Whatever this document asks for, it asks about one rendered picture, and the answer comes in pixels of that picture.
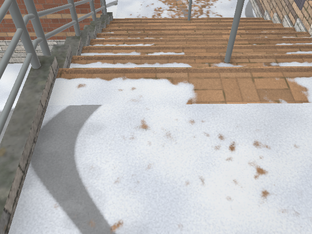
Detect stairs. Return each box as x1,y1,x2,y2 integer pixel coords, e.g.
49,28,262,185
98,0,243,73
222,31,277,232
69,18,312,68

